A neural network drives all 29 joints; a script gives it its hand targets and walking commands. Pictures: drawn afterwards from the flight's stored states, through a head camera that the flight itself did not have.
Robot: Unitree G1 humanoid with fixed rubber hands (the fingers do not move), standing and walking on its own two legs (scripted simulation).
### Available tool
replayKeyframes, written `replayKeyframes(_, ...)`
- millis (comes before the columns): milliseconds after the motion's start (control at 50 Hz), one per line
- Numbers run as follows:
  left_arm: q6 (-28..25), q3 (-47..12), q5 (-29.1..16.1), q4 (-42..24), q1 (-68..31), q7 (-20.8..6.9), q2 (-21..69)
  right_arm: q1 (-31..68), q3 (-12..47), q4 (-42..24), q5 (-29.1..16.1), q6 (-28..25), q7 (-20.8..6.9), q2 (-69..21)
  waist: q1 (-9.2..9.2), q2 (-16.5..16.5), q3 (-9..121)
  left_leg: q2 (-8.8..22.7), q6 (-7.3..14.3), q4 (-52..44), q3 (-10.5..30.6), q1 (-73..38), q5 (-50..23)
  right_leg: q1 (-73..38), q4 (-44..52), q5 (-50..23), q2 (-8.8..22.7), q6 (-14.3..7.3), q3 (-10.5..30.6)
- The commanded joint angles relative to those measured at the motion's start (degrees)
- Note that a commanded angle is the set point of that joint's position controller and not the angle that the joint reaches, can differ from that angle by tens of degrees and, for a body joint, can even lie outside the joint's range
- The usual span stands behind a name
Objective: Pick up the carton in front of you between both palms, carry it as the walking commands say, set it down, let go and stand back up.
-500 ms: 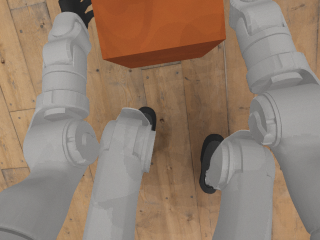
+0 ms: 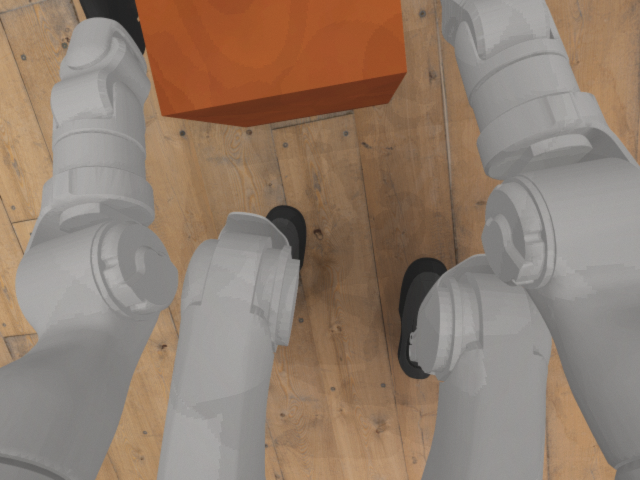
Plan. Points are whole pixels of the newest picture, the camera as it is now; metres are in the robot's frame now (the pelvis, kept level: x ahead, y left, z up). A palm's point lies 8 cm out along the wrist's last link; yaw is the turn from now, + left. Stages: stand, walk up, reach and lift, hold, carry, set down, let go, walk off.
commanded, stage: set down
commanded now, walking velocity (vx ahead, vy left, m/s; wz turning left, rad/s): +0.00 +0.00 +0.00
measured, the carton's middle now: (287, 12) +0.52 +0.13 -0.25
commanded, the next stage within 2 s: let go in 1.52 s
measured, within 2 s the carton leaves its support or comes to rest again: neither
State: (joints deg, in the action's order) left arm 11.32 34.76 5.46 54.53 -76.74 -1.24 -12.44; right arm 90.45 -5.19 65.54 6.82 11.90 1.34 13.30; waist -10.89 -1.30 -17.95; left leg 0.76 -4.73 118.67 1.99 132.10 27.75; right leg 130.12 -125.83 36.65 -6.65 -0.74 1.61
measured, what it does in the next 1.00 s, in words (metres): rises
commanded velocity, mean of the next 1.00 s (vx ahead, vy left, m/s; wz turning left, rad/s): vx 0.00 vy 0.00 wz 0.00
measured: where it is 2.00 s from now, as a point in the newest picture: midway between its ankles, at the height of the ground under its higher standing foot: (347, 311)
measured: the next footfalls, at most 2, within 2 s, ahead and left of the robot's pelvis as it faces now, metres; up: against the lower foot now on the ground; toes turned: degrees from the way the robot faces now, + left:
none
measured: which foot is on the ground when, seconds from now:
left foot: down 0.00-1.00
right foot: down 0.00-1.00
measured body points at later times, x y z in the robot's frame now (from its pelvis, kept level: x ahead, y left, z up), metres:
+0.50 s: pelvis +0.00 +0.01 +0.00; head +0.38 +0.02 +0.23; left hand +0.48 +0.30 -0.19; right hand +0.60 -0.07 -0.19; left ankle +0.14 +0.14 -0.35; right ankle +0.08 -0.10 -0.35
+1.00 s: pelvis +0.00 +0.02 +0.09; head +0.35 +0.04 +0.38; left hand +0.49 +0.31 -0.03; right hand +0.62 -0.05 -0.03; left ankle +0.14 +0.14 -0.35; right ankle +0.08 -0.10 -0.35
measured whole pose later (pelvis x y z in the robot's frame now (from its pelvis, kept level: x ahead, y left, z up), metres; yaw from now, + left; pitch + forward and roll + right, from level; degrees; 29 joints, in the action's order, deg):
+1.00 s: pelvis +0.00 +0.02 +0.09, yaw +0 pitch +46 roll +1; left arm 10.4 22.7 -6.1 43.7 -66.9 7.9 -9.4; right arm 85.5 -1.7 62.7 -1.4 13.0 1.1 24.6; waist -12.1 -2.6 -4.1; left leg -1.4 -2.0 101.4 1.4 123.6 24.0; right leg 119.5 -107.2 34.1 -3.2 1.2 2.3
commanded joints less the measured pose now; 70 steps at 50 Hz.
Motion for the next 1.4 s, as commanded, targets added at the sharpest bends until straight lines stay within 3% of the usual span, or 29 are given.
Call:
replayKeyframes(0,-0.4,-13.1,-3.1,-2.4,-25.3,-10.4,35.9,16.5,6.5,-3.3,-1.1,-1.9,-7.6,-33.2,-1.62,-9.2,45.9,-4.2,2.4,-4.0,-5.7,-21.8,-14.4,-20.1,13.3,-14.2,-0.8,-1.0,0.6)
replayKeyframes(140,-2.0,-11.0,-3.4,-1.1,-23.1,-8.3,31.1,17.3,6.4,-4.5,-0.2,-2.5,-6.6,-26.1,-1.58,-9.0,46.6,-3.9,1.1,-3.2,-6.2,-24.4,-15.3,-22.5,12.3,-14.6,0.0,-0.5,0.7)
replayKeyframes(200,-4.4,-4.9,-2.7,1.4,-16.5,-3.9,15.9,16.3,5.5,-5.7,-0.7,-3.5,-3.3,-9.4,-1.92,-9.1,48.6,-2.8,0.2,-2.9,-6.4,-26.9,-15.8,-24.9,12.1,-14.6,1.6,0.7,0.7)
replayKeyframes(240,-7.2,-1.0,-2.8,2.1,-10.5,1.6,-2.3,15.4,4.0,-6.0,-1.6,-4.2,1.0,10.1,-2.34,-8.9,50.2,-1.7,0.0,-3.5,-6.6,-28.4,-16.3,-26.3,12.5,-14.8,3.1,1.7,0.9)
replayKeyframes(280,-9.1,-2.7,-5.7,4.6,-10.2,4.8,-8.3,17.7,6.5,-5.3,-4.9,-4.5,2.8,14.8,-3.39,-10.3,51.6,-1.0,0.3,-4.1,-6.9,-28.4,-17.4,-27.7,12.4,-15.4,3.9,2.2,1.4)
replayKeyframes(320,-10.2,-4.8,-8.4,6.5,-10.8,5.7,-9.6,19.7,10.1,-5.1,-8.8,-4.7,2.6,13.6,-5.20,-12.0,53.3,-0.6,1.0,-4.0,-6.9,-28.7,-18.9,-28.2,11.8,-16.2,4.5,2.4,1.9)
replayKeyframes(400,-11.8,-7.8,-11.3,4.6,-11.6,6.2,-12.4,22.1,15.8,-6.7,-16.0,-5.4,1.1,11.3,-9.56,-13.3,57.8,0.1,2.2,-4.0,-6.3,-32.0,-23.8,-27.5,10.7,-17.7,5.0,2.5,1.9)
replayKeyframes(460,-12.0,-9.0,-12.6,1.5,-10.9,6.7,-13.2,21.5,17.0,-7.6,-18.1,-5.5,0.7,11.9,-10.72,-12.7,63.4,0.1,2.3,-4.7,-6.1,-37.0,-27.6,-28.4,10.4,-18.4,4.7,2.4,1.1)
replayKeyframes(640,-6.8,-12.7,-16.7,-12.1,-6.2,8.8,-10.4,18.3,10.2,-13.2,-12.8,-2.1,3.0,17.1,-6.51,-11.0,82.6,-2.3,1.3,-10.7,-8.0,-52.7,-27.4,-35.2,15.1,-13.8,1.8,1.6,-4.2)
replayKeyframes(740,-3.4,-13.8,-15.1,-13.5,-5.1,9.7,-6.2,15.0,5.2,-10.2,-10.2,-0.2,2.4,17.8,-4.17,-6.7,75.2,-2.9,0.6,-16.1,-8.3,-50.1,-20.3,-29.8,20.4,-7.0,1.4,0.7,-4.9)
replayKeyframes(860,-2.5,-12.5,-12.3,-15.7,-3.5,9.6,-4.6,12.5,3.1,-7.4,-8.8,-0.2,0.5,16.5,-4.80,-5.6,74.1,-3.2,0.2,-21.1,-8.3,-50.2,-20.9,-29.8,25.5,-7.8,1.1,0.4,-4.6)
replayKeyframes(1000,-1.3,-10.7,-10.9,-18.6,0.9,8.8,-4.4,10.8,2.8,-10.5,-7.6,0.7,-0.6,15.0,-5.93,-9.2,78.8,-4.0,0.2,-27.3,-8.9,-51.6,-24.2,-38.3,31.8,-12.3,0.5,1.0,-4.3)
replayKeyframes(1140,0.3,-10.2,-11.4,-22.2,4.5,7.7,-4.7,9.1,2.0,-16.2,-6.3,2.5,-0.8,14.4,-5.60,-12.2,84.4,-4.5,0.4,-33.5,-9.5,-54.7,-28.4,-49.0,38.1,-18.1,0.2,1.7,-3.9)
replayKeyframes(1380,1.4,-8.9,-9.5,-23.9,9.1,5.9,-2.9,3.1,-1.1,-16.1,-3.9,3.6,-2.7,12.8,-5.02,-10.2,81.2,-4.5,0.1,-45.9,-9.3,-62.9,-31.6,-57.2,50.9,-21.8,0.2,1.8,-3.2)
